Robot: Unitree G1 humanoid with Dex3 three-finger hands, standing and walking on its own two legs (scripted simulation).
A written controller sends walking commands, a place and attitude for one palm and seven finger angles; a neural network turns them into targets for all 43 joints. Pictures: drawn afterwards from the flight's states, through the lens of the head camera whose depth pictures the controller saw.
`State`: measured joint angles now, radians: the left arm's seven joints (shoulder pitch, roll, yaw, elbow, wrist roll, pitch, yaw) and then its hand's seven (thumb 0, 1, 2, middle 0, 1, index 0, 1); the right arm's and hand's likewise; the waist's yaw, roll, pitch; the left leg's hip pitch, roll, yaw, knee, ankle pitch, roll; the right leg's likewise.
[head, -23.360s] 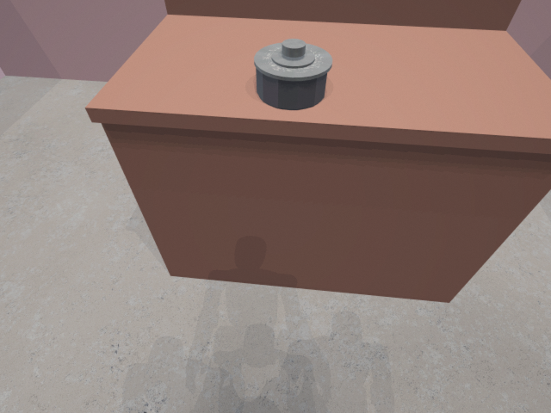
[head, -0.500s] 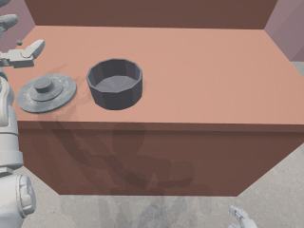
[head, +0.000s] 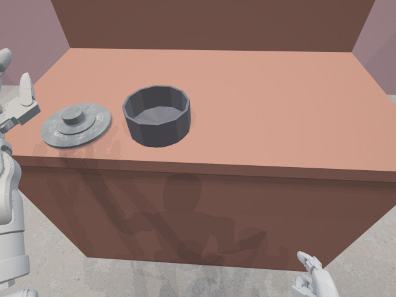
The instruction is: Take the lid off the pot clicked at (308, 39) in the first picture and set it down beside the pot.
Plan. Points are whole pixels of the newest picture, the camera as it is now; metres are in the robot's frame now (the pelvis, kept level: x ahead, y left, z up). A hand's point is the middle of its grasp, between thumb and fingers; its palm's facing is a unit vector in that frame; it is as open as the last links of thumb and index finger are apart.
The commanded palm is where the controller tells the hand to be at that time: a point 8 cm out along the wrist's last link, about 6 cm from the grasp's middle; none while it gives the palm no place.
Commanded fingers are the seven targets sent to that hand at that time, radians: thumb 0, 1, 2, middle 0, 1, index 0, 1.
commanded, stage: draw the hand back to the body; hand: left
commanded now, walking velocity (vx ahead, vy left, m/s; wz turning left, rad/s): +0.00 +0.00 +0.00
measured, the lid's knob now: (73, 115) +0.50 +0.39 +0.08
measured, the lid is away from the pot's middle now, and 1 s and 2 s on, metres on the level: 0.23 0.23 0.23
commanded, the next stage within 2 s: step back with the hand held close in 0.90 s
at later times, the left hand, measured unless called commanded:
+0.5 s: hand out of the picture +0.22 +0.28 +0.27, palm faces +0.51 -0.83 -0.23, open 7.4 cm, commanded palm +0.16 +0.31 +0.26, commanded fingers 0.00 0.90 0.90 -0.20 -0.30 -0.20 -0.30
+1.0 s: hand out of the picture +0.15 +0.27 +0.26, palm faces +0.52 -0.80 -0.29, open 7.4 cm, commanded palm +0.10 +0.31 +0.26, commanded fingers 0.00 0.90 0.90 -0.20 -0.30 -0.20 -0.30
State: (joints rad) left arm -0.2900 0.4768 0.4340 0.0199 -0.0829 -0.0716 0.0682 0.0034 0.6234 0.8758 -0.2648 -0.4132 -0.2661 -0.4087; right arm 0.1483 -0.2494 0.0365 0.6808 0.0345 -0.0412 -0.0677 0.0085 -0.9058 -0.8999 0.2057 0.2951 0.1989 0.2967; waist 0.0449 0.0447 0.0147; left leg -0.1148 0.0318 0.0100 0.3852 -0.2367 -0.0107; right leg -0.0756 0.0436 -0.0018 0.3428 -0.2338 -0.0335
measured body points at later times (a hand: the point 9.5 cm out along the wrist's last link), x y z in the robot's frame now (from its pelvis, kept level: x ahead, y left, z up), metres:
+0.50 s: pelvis -0.01 +0.02 +0.00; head -0.03 +0.00 +0.45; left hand +0.19 +0.32 +0.28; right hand +0.18 -0.20 -0.08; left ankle -0.02 +0.13 -0.75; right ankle -0.03 -0.10 -0.75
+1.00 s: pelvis -0.03 +0.03 +0.00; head -0.06 +0.02 +0.45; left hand +0.11 +0.31 +0.28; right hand +0.17 -0.17 -0.08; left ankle -0.02 +0.13 -0.75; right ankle -0.03 -0.10 -0.75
